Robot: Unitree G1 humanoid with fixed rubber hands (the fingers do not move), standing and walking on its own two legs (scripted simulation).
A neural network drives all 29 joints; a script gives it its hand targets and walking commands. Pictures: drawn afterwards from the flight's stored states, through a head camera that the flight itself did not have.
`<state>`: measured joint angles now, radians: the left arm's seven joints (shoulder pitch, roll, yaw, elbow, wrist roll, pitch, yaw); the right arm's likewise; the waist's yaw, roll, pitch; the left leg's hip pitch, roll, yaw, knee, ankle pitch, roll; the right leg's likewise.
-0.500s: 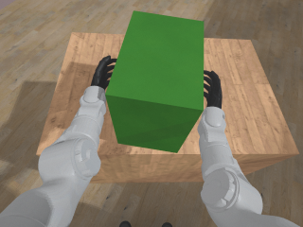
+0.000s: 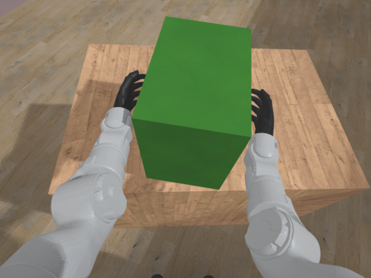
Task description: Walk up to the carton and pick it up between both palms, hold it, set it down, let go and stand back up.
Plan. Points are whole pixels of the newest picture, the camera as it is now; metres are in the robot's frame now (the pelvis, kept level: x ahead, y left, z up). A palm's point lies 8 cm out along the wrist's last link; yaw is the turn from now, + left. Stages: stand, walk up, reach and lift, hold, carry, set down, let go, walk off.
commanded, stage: set down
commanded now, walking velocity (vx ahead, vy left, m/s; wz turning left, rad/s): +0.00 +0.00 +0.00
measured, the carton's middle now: (194, 109) +0.52 -0.02 -0.03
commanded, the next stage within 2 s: none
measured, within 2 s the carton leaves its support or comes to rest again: neither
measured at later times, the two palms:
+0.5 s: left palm (124, 106) +0.46 +0.14 +0.05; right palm (262, 128) +0.40 -0.16 +0.05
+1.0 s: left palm (127, 107) +0.48 +0.14 +0.03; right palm (256, 140) +0.40 -0.16 +0.00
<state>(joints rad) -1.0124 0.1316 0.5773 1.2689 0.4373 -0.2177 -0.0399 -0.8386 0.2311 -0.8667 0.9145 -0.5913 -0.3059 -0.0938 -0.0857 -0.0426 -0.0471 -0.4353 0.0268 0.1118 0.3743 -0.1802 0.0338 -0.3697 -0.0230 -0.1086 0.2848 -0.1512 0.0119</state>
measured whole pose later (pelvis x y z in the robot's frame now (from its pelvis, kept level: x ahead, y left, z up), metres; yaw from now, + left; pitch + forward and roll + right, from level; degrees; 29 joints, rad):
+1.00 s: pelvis -0.01 +0.00 -0.02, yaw +0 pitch +22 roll -3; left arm -1.13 0.25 0.25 1.52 0.12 -0.27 0.03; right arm -0.90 0.07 -0.56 1.25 -0.28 -0.28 -0.18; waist -0.11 0.00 -0.16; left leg -0.69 0.06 0.08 0.55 -0.24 0.03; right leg -0.61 0.00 -0.12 0.42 -0.20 0.00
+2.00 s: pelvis -0.08 -0.02 -0.06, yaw -1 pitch +22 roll -2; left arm -0.99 0.34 -0.22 1.57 -0.37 -0.42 -0.04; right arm -0.84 -0.08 -0.06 1.28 0.26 -0.26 -0.20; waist -0.13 -0.04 -0.27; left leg -0.98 0.00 -0.06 0.91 -0.31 -0.01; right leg -0.94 -0.01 -0.09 0.87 -0.30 -0.02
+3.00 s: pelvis -0.04 +0.02 -0.02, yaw -3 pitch +0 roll -3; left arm -0.18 0.31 -0.13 0.85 -0.27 -0.38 -0.03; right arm -0.15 -0.02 -0.02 0.92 0.20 -0.43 -0.17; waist 0.00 0.01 -0.04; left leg -0.35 0.01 -0.04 0.68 -0.32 0.03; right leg -0.29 0.02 -0.02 0.52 -0.24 0.03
